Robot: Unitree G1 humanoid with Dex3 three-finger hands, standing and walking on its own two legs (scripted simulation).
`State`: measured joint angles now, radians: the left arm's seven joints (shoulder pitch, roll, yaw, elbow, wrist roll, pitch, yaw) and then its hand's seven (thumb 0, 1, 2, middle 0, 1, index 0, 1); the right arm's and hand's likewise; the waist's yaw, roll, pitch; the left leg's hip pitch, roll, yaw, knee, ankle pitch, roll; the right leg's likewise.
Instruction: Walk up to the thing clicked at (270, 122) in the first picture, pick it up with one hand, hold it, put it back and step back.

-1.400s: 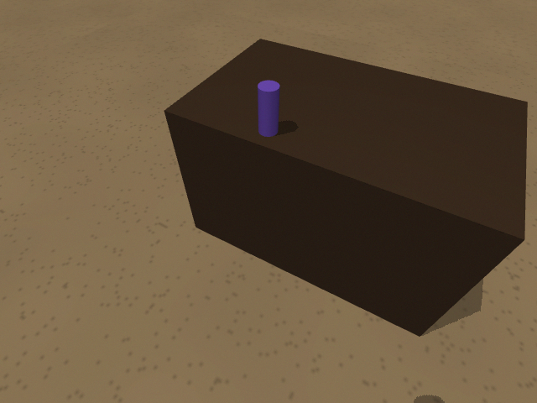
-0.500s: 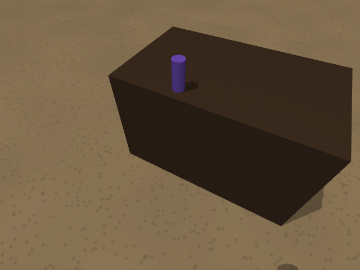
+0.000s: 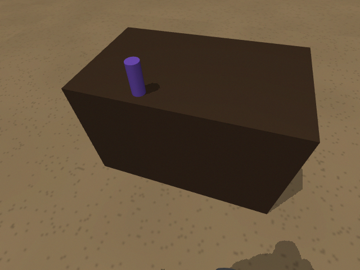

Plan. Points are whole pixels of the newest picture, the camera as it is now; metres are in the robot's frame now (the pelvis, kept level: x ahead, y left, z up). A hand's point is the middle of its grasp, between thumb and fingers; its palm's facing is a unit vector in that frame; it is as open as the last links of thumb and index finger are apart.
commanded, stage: walk up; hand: left
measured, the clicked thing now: (135, 77) +0.80 +0.17 -0.03
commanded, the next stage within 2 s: none
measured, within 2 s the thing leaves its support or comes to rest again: neither
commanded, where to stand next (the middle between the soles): +0.36 +0.06 m, yaw -19 degrees
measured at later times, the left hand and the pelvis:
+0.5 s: hand (63, 229) +0.26 +0.34 -0.15, palm faces -0.20 -0.88 -0.43, open 7.4 cm; pelvis +0.18 +0.06 -0.01, yaw -10 degrees
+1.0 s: hand (98, 166) +0.46 +0.28 -0.14, palm faces -0.33 -0.85 -0.40, open 7.4 cm; pelvis +0.28 +0.07 -0.01, yaw -17 degrees
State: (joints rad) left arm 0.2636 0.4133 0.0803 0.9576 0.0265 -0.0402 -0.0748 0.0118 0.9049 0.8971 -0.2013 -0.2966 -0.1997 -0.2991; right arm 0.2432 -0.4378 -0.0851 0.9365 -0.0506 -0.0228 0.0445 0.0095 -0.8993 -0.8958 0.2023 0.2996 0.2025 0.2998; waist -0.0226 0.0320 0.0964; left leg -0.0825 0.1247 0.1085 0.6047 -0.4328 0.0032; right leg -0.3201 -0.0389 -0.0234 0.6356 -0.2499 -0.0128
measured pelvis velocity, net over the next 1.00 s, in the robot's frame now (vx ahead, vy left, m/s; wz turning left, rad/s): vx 0.28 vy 0.07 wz -0.29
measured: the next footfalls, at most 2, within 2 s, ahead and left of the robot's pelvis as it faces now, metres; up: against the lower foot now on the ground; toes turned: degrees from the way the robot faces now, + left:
left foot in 0.42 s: +0.37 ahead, +0.20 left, +0.00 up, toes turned -16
right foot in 0.82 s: +0.33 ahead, -0.06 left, +0.00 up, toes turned -17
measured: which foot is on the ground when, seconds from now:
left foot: down 0.00-0.00, up 0.02-0.40, down 0.42-1.00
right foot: down 0.00-0.46, up 0.48-0.80, down 0.82-1.00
